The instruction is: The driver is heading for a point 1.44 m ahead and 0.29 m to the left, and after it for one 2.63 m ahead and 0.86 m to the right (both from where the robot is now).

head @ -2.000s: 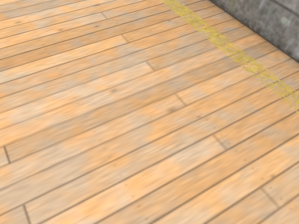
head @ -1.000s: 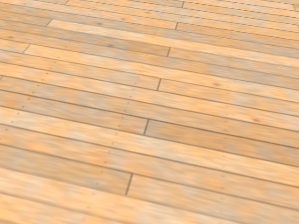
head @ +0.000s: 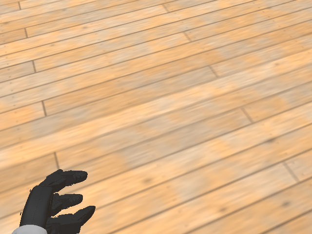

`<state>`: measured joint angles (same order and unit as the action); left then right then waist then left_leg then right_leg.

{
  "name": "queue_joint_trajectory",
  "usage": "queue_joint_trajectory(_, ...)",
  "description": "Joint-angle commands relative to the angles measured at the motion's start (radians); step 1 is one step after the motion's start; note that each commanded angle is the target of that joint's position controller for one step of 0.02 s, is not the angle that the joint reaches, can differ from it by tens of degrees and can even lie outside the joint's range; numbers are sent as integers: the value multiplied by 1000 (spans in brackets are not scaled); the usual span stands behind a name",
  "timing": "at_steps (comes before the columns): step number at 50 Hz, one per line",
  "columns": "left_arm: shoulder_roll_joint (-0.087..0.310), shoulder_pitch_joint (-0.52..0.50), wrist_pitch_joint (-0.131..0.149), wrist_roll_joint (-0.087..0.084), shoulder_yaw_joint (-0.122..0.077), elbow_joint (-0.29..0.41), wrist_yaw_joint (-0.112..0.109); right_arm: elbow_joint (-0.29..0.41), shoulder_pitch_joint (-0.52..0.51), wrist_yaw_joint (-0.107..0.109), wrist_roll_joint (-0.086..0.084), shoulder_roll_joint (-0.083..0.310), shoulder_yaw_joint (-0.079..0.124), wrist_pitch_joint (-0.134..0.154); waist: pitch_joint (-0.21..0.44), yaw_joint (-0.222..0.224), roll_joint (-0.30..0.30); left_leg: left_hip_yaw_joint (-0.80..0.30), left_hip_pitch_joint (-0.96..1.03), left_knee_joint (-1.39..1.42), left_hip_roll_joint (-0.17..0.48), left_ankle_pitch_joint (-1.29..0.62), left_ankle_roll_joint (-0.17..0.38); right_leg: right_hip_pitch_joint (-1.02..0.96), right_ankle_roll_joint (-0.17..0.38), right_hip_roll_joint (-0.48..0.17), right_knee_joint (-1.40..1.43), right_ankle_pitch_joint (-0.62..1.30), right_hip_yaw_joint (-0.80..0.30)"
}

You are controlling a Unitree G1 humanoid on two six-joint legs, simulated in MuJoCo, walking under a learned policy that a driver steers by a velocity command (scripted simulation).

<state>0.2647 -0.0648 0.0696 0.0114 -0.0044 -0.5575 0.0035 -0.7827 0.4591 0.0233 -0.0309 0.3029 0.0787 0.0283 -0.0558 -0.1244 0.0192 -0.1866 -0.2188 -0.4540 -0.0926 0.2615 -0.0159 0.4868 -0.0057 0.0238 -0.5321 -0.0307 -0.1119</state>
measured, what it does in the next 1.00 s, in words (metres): walks ahead: right foot, then left foot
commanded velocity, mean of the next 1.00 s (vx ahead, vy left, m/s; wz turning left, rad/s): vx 0.05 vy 0.00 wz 0.12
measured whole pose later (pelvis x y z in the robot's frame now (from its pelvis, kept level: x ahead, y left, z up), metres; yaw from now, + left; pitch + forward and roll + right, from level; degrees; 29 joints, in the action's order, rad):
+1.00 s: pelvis +0.11 +0.02 -0.01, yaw +5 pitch +2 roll +2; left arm 0.31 0.22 -0.03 0.00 -0.09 -0.67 0.01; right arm -0.71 0.07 0.03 0.01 0.31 0.10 -0.03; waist -0.06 0.02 -0.04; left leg 0.04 -0.48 -1.04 0.04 0.53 -0.06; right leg 0.33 0.06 0.01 -0.62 -0.33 0.02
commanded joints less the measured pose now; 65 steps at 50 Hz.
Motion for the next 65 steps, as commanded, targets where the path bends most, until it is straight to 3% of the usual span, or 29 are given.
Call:
queue_joint_trajectory(1,179,251,-19,28,-71,3,-31,154,-170,1,6,54,10,22,227,207,59,-100,-335,-265,36,63,25,-594,101,-227,69,423,-131)
queue_joint_trajectory(2,175,278,-38,44,-66,10,-32,140,7,-4,4,23,-4,19,365,149,223,-9,-405,-476,-2,499,-7,-685,250,-496,34,624,-330)
queue_joint_trajectory(3,173,254,-54,18,-78,-5,-27,146,38,-4,-2,106,9,7,375,140,259,73,-459,-642,76,442,-39,-637,309,-539,91,410,-408)
queue_joint_trajectory(5,100,170,-57,1,-62,-1,-25,137,-34,15,-2,145,31,-34,210,135,147,112,-536,-777,132,300,-72,-493,258,-399,169,88,-269)
queue_joint_trajectory(7,99,72,-54,10,-65,2,-21,138,-29,25,9,130,38,-74,132,85,122,127,-461,-831,160,222,-95,-314,242,-349,216,131,-123)
queue_joint_trajectory(10,106,54,-43,13,-80,-29,-27,177,-89,21,15,71,27,-83,125,80,118,159,-398,-700,190,116,-95,-271,230,-316,239,185,36)
queue_joint_trajectory(13,134,55,-49,2,-97,-52,-34,206,-160,-11,12,42,12,-77,159,97,107,188,-275,-465,201,10,-61,-281,212,-321,220,188,130)
queue_joint_trajectory(18,166,90,-46,-43,-120,-92,-14,226,-171,-47,9,90,37,-94,162,82,97,266,-92,-163,142,-82,24,-308,119,-352,88,84,212)
queue_joint_trajectory(19,139,136,-45,-48,-116,-113,-8,219,-147,-37,19,110,48,-94,160,77,40,246,11,-86,112,-159,59,-244,66,-309,-8,-11,240)
queue_joint_trajectory(20,99,186,-49,-24,-105,-124,2,220,-101,-19,27,209,77,-87,146,77,-190,39,166,29,234,-511,130,-62,-19,-206,-258,-231,324)
queue_joint_trajectory(21,73,171,-55,15,-85,-61,0,268,-133,-9,53,326,89,-75,176,110,-453,-333,266,49,491,-715,338,233,-89,-67,-567,-669,283)
queue_joint_trajectory(22,134,80,-58,6,-103,-65,-9,275,-115,-21,69,263,74,-53,260,17,-275,-312,228,80,488,-632,383,247,-72,-56,-713,-651,108)
queue_joint_trajectory(23,146,80,-65,-20,-105,-73,-16,258,-139,-24,68,228,54,-37,232,42,-203,-194,186,78,449,-556,330,242,-43,-76,-733,-570,93)
queue_joint_trajectory(24,132,124,-73,-23,-104,-105,-26,254,-206,-19,50,177,39,-31,219,81,-145,-113,159,68,394,-469,267,228,-33,-98,-694,-494,85)
queue_joint_trajectory(25,135,159,-82,-15,-102,-130,-31,254,-266,-14,35,120,15,-33,211,106,-147,-50,129,63,366,-458,232,192,-43,-109,-666,-438,87)
queue_joint_trajectory(28,98,264,-98,-25,-89,-194,-18,229,-337,-7,66,23,-31,-21,209,153,-151,117,7,88,306,-441,205,-18,-72,-100,-566,-316,95)
queue_joint_trajectory(33,143,195,-107,-33,-88,-135,-14,193,-329,17,65,134,10,-39,112,90,-155,72,54,134,405,-273,260,20,-74,-100,-404,-364,113)
queue_joint_trajectory(40,101,237,-125,-36,-89,-96,3,165,-378,16,50,116,27,-45,111,106,-126,146,111,102,450,-413,255,0,-45,-117,-330,-419,167)
queue_joint_trajectory(44,94,297,-134,-39,-100,-83,22,151,-416,11,19,126,42,-51,149,156,-130,255,108,-13,438,-418,167,-151,16,-72,-86,-273,231)
queue_joint_trajectory(45,115,336,-135,-34,-112,-91,15,130,-384,7,13,105,42,-52,150,168,-90,308,49,-107,395,-312,103,-242,54,-50,22,-150,204)
queue_joint_trajectory(46,219,386,-130,-30,-146,-89,-4,128,-361,3,31,67,36,-51,144,166,110,393,-145,-345,287,-74,8,-394,133,-168,128,167,-30)
queue_joint_trajectory(47,351,398,-113,-7,-171,-61,-11,210,-462,2,66,21,16,-43,133,165,359,344,-499,-617,98,404,-84,-527,333,-387,147,495,-442)
queue_joint_trajectory(48,302,419,-86,18,-159,-48,-1,220,-538,4,63,53,23,-33,229,231,190,150,-549,-773,82,446,-71,-546,399,-410,173,412,-453)
queue_joint_trajectory(49,282,381,-65,11,-150,-48,0,218,-538,4,39,68,29,-28,199,197,119,107,-569,-796,95,359,-46,-533,354,-358,178,335,-376)
queue_joint_trajectory(50,259,318,-59,-16,-146,-40,-9,196,-506,12,36,75,34,-25,166,157,53,94,-581,-765,111,258,-37,-509,294,-303,167,279,-308)
queue_joint_trajectory(52,209,242,-75,-44,-126,-13,-30,178,-470,21,49,97,42,-24,157,119,66,84,-526,-714,114,142,-42,-445,242,-250,164,281,-249)
queue_joint_trajectory(57,182,264,-88,-20,-102,-7,-47,127,-404,11,32,67,27,-31,191,131,69,121,-446,-602,99,21,-81,-458,223,-214,150,344,-158)
queue_joint_trajectory(61,86,218,-81,15,-55,-31,-39,94,-376,-7,29,34,5,-35,166,136,110,136,-258,-388,169,-45,-86,-364,199,-190,183,228,-68)
queue_joint_trajectory(65,175,212,-82,28,-76,-63,-24,120,-407,-17,9,114,18,-35,56,177,126,176,-244,-329,154,59,-60,-331,232,-237,207,141,-88)
Next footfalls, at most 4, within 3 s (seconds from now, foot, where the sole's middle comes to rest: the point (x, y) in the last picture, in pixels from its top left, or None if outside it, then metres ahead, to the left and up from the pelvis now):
0.02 right None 0.16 -0.11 -0.77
0.38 left None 0.11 0.18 -0.77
0.90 right None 0.15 -0.06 -0.77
1.56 left None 0.17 0.16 -0.77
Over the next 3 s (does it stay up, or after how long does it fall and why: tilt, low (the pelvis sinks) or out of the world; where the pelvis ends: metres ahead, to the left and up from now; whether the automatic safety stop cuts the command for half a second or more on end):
stays up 0.38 0.07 0.00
